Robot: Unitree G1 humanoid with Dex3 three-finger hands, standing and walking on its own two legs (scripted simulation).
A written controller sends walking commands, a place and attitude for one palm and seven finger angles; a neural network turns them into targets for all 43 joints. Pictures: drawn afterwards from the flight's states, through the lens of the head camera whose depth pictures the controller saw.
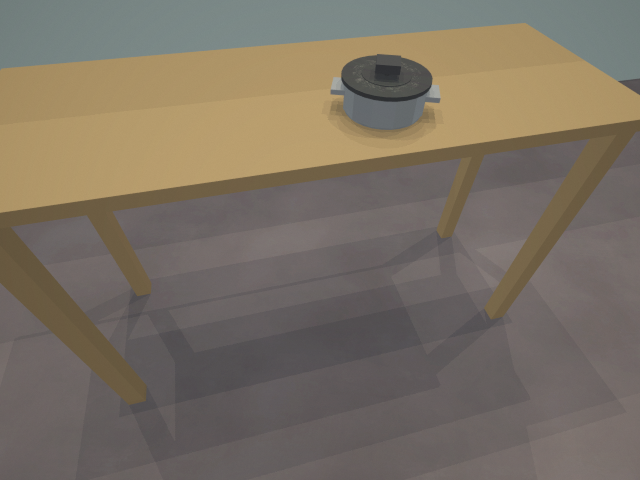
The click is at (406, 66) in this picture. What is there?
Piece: lid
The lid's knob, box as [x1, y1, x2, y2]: [375, 54, 400, 74]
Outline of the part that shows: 377,54 375,68 376,73 399,74 400,56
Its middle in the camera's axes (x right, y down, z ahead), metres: +0.12 -0.32 +0.72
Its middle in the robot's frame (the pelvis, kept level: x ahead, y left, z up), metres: +0.78 -0.08 +0.15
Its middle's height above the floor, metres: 0.93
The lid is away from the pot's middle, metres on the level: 0.00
